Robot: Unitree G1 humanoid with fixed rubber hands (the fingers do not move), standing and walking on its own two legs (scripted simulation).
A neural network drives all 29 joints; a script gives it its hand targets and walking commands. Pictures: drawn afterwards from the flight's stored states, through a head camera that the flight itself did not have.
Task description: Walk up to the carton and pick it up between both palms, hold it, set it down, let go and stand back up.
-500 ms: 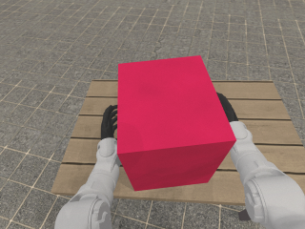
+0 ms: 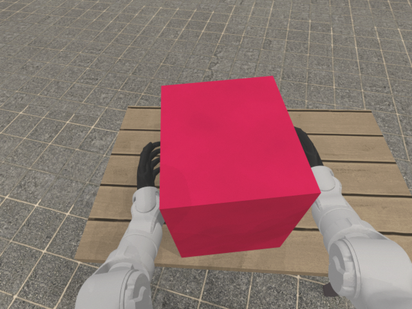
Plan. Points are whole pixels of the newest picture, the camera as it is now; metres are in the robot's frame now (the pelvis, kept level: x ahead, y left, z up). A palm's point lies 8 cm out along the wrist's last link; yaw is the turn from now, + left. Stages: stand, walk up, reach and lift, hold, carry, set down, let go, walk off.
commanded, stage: reach and lift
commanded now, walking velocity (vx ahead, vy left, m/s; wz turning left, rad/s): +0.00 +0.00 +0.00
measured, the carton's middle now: (224, 172) +0.43 +0.01 -0.03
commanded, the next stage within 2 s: none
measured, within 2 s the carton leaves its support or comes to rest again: leaves its support in 0.04 s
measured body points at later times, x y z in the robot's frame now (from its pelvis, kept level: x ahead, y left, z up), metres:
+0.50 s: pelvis -0.01 +0.01 +0.00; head +0.03 +0.01 +0.45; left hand +0.37 +0.18 +0.05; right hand +0.43 -0.15 +0.08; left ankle +0.01 +0.15 -0.73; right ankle +0.00 -0.11 -0.73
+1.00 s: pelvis -0.02 +0.01 +0.01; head -0.02 +0.01 +0.46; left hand +0.36 +0.19 +0.09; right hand +0.42 -0.14 +0.12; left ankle +0.01 +0.15 -0.73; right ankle +0.00 -0.11 -0.73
